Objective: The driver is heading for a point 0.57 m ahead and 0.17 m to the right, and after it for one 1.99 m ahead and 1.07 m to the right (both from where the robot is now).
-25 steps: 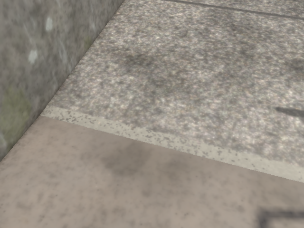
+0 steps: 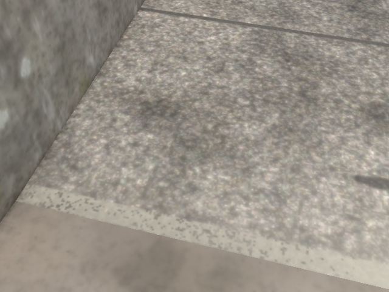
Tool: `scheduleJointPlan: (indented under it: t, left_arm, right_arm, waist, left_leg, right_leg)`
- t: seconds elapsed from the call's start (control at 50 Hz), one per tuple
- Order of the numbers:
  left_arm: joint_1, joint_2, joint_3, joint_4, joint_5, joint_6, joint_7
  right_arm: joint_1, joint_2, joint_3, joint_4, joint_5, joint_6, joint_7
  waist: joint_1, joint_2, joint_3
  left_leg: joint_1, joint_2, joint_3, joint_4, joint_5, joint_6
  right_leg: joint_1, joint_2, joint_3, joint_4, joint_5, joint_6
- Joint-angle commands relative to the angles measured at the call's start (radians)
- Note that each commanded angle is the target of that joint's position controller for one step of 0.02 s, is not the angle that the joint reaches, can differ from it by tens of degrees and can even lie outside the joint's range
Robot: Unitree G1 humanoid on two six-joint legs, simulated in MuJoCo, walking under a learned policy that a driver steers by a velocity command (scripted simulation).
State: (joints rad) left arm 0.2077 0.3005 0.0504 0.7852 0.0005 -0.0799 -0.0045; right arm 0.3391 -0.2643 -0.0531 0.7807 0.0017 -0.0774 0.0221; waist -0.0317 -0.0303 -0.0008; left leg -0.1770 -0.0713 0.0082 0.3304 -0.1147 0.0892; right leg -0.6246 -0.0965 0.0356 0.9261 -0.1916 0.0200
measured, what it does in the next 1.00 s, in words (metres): goes down: right foot, then left foot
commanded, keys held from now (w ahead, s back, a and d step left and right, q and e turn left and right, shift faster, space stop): w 0.02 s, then no key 0.48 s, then e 0.50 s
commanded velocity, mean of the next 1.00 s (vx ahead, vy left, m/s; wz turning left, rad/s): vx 0.13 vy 0.00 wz -0.17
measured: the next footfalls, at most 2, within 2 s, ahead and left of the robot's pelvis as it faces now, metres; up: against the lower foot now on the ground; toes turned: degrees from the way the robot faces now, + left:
right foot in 0.22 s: +0.29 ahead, -0.13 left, -0.03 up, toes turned -3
left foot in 0.52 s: +0.25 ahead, +0.12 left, -0.02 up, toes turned +0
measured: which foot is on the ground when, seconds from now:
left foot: down 0.00-0.24, up 0.26-0.50, down 0.52-0.84, up 0.86-1.00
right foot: up 0.00-0.20, down 0.22-1.00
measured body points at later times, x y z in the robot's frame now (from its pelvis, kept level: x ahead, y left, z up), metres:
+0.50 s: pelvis +0.18 -0.04 -0.04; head +0.20 -0.04 +0.41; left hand +0.31 +0.19 -0.17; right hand +0.25 -0.31 -0.17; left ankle +0.21 +0.12 -0.76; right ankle +0.25 -0.14 -0.77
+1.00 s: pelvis +0.22 -0.04 -0.04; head +0.26 -0.06 +0.41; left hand +0.41 +0.20 -0.14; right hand +0.29 -0.34 -0.16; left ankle +0.22 +0.12 -0.69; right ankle +0.25 -0.13 -0.77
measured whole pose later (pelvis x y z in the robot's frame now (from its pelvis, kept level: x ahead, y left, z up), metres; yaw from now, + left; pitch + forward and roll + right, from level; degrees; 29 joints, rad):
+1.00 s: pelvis +0.22 -0.04 -0.04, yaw -12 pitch +4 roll +2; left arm 0.20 0.27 0.07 0.70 -0.01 0.01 0.00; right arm 0.18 -0.27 -0.09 0.76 -0.01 0.01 -0.08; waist 0.01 0.00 0.02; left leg -0.54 -0.03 -0.07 1.13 -0.47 -0.04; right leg -0.41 0.09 0.13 0.55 -0.11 -0.04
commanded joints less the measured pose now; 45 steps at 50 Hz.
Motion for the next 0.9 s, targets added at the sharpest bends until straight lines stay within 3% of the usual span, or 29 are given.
scheduleJointPlan:
  t: [0.02, 0.08, 0.12, 0.16, 0.2, 0.22, 0.24, 0.26, 0.28, 0.3, 0.32, 0.34, 0.36, 0.4, 0.44, 0.48, 0.5, 0.52, 0.54, 0.58, 0.66, 0.7, 0.74, 0.8, 0.82, 0.84, 0.86, 0.88, 0.9]
  left_arm:
    - [-0.034, 0.021, 0.0, -0.065, 0.002, -0.017, -0.007]
    - [-0.131, 0.021, -0.002, -0.09, 0.007, -0.037, -0.028]
    - [-0.153, 0.034, 0.0, -0.103, 0.011, -0.041, -0.04]
    - [-0.143, 0.056, 0.007, -0.101, 0.016, -0.041, -0.049]
    - [-0.042, 0.071, 0.014, -0.064, 0.021, -0.042, -0.047]
    - [0.031, 0.12, 0.027, -0.04, 0.029, -0.045, -0.041]
    - [0.118, 0.15, 0.021, -0.044, 0.054, -0.043, -0.032]
    - [0.141, 0.092, 0.001, -0.039, 0.034, -0.025, -0.031]
    - [0.147, 0.055, -0.008, -0.029, 0.003, -0.001, -0.04]
    - [0.079, 0.089, 0.009, -0.017, -0.014, 0.018, -0.037]
    - [-0.005, 0.049, -0.007, -0.053, 0.002, 0.028, -0.035]
    - [-0.087, 0.048, -0.015, -0.066, 0.02, 0.032, -0.035]
    - [-0.145, 0.074, -0.005, -0.069, 0.032, 0.041, -0.034]
    - [-0.169, 0.072, 0.002, -0.063, 0.042, 0.042, -0.024]
    - [-0.145, 0.045, -0.003, -0.039, 0.029, 0.039, -0.02]
    - [-0.13, 0.027, -0.009, -0.018, 0.014, 0.039, -0.017]
    - [-0.098, 0.014, -0.013, 0.001, 0.01, 0.039, -0.019]
    - [-0.076, 0.012, -0.014, 0.011, 0.013, 0.042, -0.02]
    - [-0.056, 0.034, -0.003, 0.0, 0.011, 0.052, -0.017]
    - [-0.098, 0.069, 0.009, -0.019, 0.005, 0.064, -0.002]
    - [-0.067, 0.052, 0.024, -0.049, 0.0, 0.073, 0.011]
    - [-0.061, 0.046, 0.03, -0.068, -0.003, 0.074, 0.009]
    - [-0.051, 0.04, 0.034, -0.086, -0.002, 0.078, 0.003]
    - [-0.011, 0.04, 0.044, -0.098, 0.002, 0.089, -0.011]
    - [0.01, 0.043, 0.049, -0.099, 0.001, 0.093, -0.014]
    - [0.02, 0.079, 0.061, -0.104, 0.0, 0.095, -0.012]
    - [0.031, 0.15, 0.08, -0.115, 0.005, 0.097, -0.006]
    - [0.118, 0.183, 0.084, -0.109, 0.023, 0.089, -0.013]
    - [0.126, 0.18, 0.073, -0.116, 0.028, 0.07, -0.014]
  right_arm:
    - [-0.045, -0.159, -0.042, -0.054, 0.01, -0.018, -0.017]
    - [0.025, -0.143, -0.034, -0.009, 0.015, -0.012, -0.03]
    - [0.046, -0.147, -0.034, 0.014, 0.017, -0.007, -0.036]
    - [0.049, -0.148, -0.035, 0.025, 0.012, 0.001, -0.042]
    - [0.028, -0.145, -0.033, 0.028, 0.006, 0.011, -0.043]
    - [0.047, -0.123, -0.025, 0.019, -0.003, 0.01, -0.04]
    - [0.131, -0.064, -0.002, 0.018, -0.012, 0.0, -0.033]
    - [0.295, -0.032, 0.016, 0.062, 0.001, -0.001, -0.023]
    - [0.279, -0.115, -0.002, 0.067, 0.013, 0.007, -0.019]
    - [0.206, -0.109, 0.002, 0.037, 0.039, 0.029, -0.022]
    - [0.064, -0.152, -0.015, 0.028, 0.023, 0.06, -0.039]
    - [0.027, -0.137, -0.019, 0.01, 0.01, 0.089, -0.051]
    - [0.058, -0.094, -0.01, 0.02, 0.002, 0.109, -0.06]
    - [0.085, -0.048, 0.0, 0.046, -0.011, 0.109, -0.068]
    - [0.095, -0.044, -0.003, 0.064, -0.012, 0.096, -0.067]
    - [0.083, -0.034, -0.005, 0.071, -0.019, 0.088, -0.062]
    - [0.058, -0.043, -0.006, 0.061, -0.032, 0.088, -0.061]
    - [0.023, -0.082, -0.013, 0.037, -0.037, 0.089, -0.065]
    - [-0.022, -0.164, -0.039, 0.036, -0.024, 0.094, -0.072]
    - [-0.05, -0.123, -0.042, 0.025, -0.019, 0.088, -0.08]
    - [-0.017, -0.103, -0.055, 0.024, -0.008, 0.063, -0.095]
    - [0.006, -0.113, -0.064, 0.017, -0.009, 0.061, -0.103]
    - [0.001, -0.136, -0.072, 0.003, -0.009, 0.063, -0.111]
    - [-0.071, -0.142, -0.076, -0.033, -0.003, 0.065, -0.119]
    - [-0.099, -0.142, -0.077, -0.043, 0.0, 0.066, -0.119]
    - [-0.097, -0.138, -0.079, -0.051, -0.002, 0.068, -0.116]
    - [-0.103, -0.113, -0.075, -0.071, -0.008, 0.071, -0.112]
    - [-0.195, -0.095, -0.064, -0.11, -0.012, 0.077, -0.111]
    - [-0.165, -0.084, -0.06, -0.11, -0.01, 0.078, -0.107]
  waist:
    - [0.019, 0.082, 0.0]
    - [-0.021, 0.074, 0.022]
    - [-0.023, 0.095, 0.014]
    - [-0.007, 0.095, -0.002]
    - [0.05, 0.067, -0.035]
    - [0.066, -0.012, -0.104]
    - [0.075, -0.148, -0.248]
    - [0.048, -0.256, -0.42]
    - [0.069, -0.156, -0.425]
    - [0.039, -0.121, -0.372]
    - [0.066, -0.001, -0.215]
    - [0.025, -0.031, -0.132]
    - [-0.016, -0.067, -0.095]
    - [-0.025, -0.118, -0.089]
    - [-0.027, -0.098, -0.126]
    - [-0.033, -0.071, -0.125]
    - [-0.024, -0.046, -0.103]
    - [-0.004, -0.013, -0.057]
    - [0.045, 0.096, 0.017]
    - [0.015, 0.086, 0.076]
    - [0.004, 0.101, 0.015]
    - [-0.003, 0.102, -0.036]
    - [-0.001, 0.149, -0.07]
    - [0.023, 0.188, -0.088]
    - [0.037, 0.164, -0.083]
    - [0.033, 0.057, -0.07]
    - [0.029, -0.159, -0.058]
    - [0.102, -0.261, -0.08]
    - [0.089, -0.186, -0.132]
  left_leg:
    - [-0.021, 0.233, -0.133, -0.141, 0.364, 0.147]
    - [-0.043, 0.189, -0.082, -0.099, 0.379, 0.105]
    - [-0.013, 0.206, -0.105, -0.022, 0.324, 0.087]
    - [0.033, 0.229, -0.139, 0.081, 0.311, 0.073]
    - [0.029, 0.2, -0.138, 0.249, 0.325, 0.043]
    - [-0.034, 0.117, -0.087, 0.426, 0.241, 0.004]
    - [-0.283, 0.031, -0.047, 0.747, -0.194, -0.066]
    - [-0.38, 0.019, -0.107, 0.943, -0.658, -0.115]
    - [-0.433, 0.063, -0.166, 0.972, -0.661, -0.133]
    - [-0.498, 0.116, -0.13, 0.98, -0.56, -0.14]
    - [-0.438, 0.136, -0.094, 0.895, -0.501, -0.147]
    - [-0.38, 0.154, -0.099, 0.828, -0.456, -0.15]
    - [-0.285, 0.162, -0.084, 0.715, -0.422, -0.154]
    - [-0.13, 0.14, -0.042, 0.549, -0.294, -0.145]
    - [-0.047, 0.122, -0.026, 0.412, -0.136, -0.135]
    - [0.029, 0.108, -0.018, 0.266, -0.003, -0.114]
    - [0.043, 0.13, -0.046, 0.209, 0.041, -0.099]
    - [0.038, 0.18, -0.094, 0.151, 0.015, -0.076]
    - [-0.091, 0.177, -0.09, 0.137, -0.202, -0.043]
    - [-0.17, 0.153, -0.062, 0.113, -0.324, -0.048]
    - [-0.09, 0.178, -0.046, 0.173, -0.097, -0.049]
    - [-0.051, 0.216, -0.064, 0.186, 0.018, -0.029]
    - [-0.012, 0.296, -0.117, 0.177, 0.139, 0.009]
    - [-0.061, 0.378, -0.146, 0.198, 0.229, 0.039]
    - [-0.112, 0.364, -0.112, 0.232, 0.184, 0.015]
    - [-0.18, 0.291, -0.023, 0.333, 0.071, -0.043]
    - [-0.325, 0.135, 0.1, 0.553, -0.142, -0.133]
    - [-0.505, 0.029, -0.001, 0.762, -0.531, -0.148]
    - [-0.539, 0.045, -0.121, 0.885, -0.549, -0.127]
  right_leg:
    - [0.038, -0.007, 0.009, -0.218, 0.251, -0.004]
    - [0.143, 0.06, -0.016, -0.397, 0.486, -0.022]
    - [0.174, 0.068, 0.009, -0.454, 0.515, -0.045]
    - [0.187, 0.068, 0.03, -0.471, 0.45, -0.071]
    - [0.309, 0.075, 0.012, -0.53, 0.461, -0.099]
    - [0.475, 0.032, 0.021, -0.5, 0.813, -0.115]
    - [0.803, -0.187, 0.207, -0.378, 1.277, -0.24]
    - [0.961, -0.344, 0.373, -0.319, 1.431, -0.376]
    - [0.935, -0.308, 0.373, -0.337, 1.271, -0.366]
    - [0.845, -0.317, 0.449, -0.435, 0.703, -0.365]
    - [0.586, -0.237, 0.393, -0.53, 0.491, -0.314]
    - [0.425, -0.222, 0.364, -0.568, 0.402, -0.299]
    - [0.283, -0.178, 0.313, -0.627, 0.256, -0.271]
    - [0.179, -0.097, 0.189, -0.661, 0.252, -0.227]
    - [0.208, -0.081, 0.148, -0.642, 0.274, -0.215]
    - [0.211, -0.062, 0.136, -0.634, 0.135, -0.183]
    - [0.204, -0.039, 0.137, -0.638, -0.013, -0.143]
    - [0.18, -0.005, 0.136, -0.626, -0.19, -0.103]
    - [0.189, 0.058, 0.084, -0.618, -0.269, -0.075]
    - [0.198, 0.076, 0.081, -0.572, -0.239, -0.066]
    - [0.168, 0.094, 0.074, -0.461, 0.028, -0.095]
    - [0.158, 0.106, 0.067, -0.38, 0.144, -0.098]
    - [0.13, 0.121, 0.045, -0.286, 0.189, -0.082]
    - [0.179, 0.117, 0.008, -0.204, 0.092, -0.08]
    - [0.229, 0.108, 0.017, -0.234, 0.12, -0.095]
    - [0.287, 0.07, 0.099, -0.333, 0.271, -0.131]
    - [0.369, -0.037, 0.35, -0.483, 0.359, -0.226]
    - [0.497, -0.159, 0.616, -0.603, 0.353, -0.34]
    - [0.542, -0.189, 0.637, -0.597, 0.297, -0.352]
Velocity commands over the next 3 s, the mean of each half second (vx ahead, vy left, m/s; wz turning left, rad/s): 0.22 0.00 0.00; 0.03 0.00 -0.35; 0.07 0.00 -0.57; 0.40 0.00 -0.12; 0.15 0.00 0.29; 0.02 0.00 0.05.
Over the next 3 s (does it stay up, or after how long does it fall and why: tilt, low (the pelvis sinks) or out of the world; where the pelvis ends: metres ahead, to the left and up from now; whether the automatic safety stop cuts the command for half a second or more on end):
stays up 0.55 -0.32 -0.07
